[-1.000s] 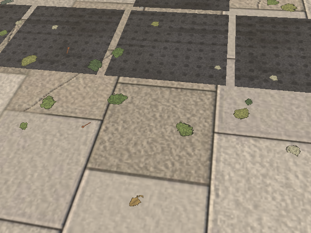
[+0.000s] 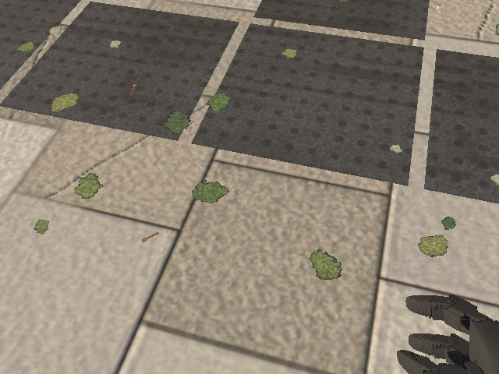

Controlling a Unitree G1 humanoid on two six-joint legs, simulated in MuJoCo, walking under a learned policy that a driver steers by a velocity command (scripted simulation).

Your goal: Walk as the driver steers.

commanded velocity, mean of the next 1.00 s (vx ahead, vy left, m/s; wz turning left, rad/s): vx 0.49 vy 0.00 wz -0.32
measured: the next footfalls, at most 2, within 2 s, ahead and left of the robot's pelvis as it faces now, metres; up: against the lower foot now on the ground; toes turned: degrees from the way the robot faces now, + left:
left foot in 0.02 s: +0.21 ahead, +0.11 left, +0.00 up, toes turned +2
right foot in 0.58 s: +0.49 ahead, -0.15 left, +0.00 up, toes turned -12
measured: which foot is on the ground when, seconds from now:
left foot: up 0.00-0.00, down 0.02-0.60, up 0.62-1.00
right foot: down 0.00-0.02, up 0.04-0.56, down 0.58-1.00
